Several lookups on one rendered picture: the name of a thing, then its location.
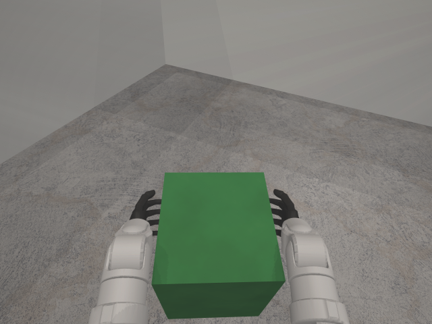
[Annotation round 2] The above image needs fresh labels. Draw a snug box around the robot left hand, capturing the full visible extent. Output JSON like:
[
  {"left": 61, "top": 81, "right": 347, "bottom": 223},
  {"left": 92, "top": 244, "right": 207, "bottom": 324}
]
[{"left": 130, "top": 190, "right": 161, "bottom": 236}]

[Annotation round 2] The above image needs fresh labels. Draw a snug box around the robot left forearm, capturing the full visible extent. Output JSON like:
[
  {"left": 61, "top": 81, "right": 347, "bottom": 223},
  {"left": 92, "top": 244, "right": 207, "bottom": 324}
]
[{"left": 88, "top": 219, "right": 153, "bottom": 324}]

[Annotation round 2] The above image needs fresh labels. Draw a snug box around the carton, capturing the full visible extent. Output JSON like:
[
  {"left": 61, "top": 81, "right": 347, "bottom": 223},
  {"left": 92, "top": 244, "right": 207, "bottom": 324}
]
[{"left": 151, "top": 172, "right": 286, "bottom": 319}]

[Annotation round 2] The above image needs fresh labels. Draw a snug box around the robot right forearm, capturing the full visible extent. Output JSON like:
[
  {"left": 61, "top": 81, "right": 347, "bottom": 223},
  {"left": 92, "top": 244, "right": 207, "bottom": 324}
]
[{"left": 281, "top": 218, "right": 350, "bottom": 324}]

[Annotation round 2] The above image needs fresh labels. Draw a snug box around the robot right hand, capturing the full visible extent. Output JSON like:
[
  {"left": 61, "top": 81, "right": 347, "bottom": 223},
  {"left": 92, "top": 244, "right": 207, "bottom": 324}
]
[{"left": 269, "top": 189, "right": 299, "bottom": 237}]

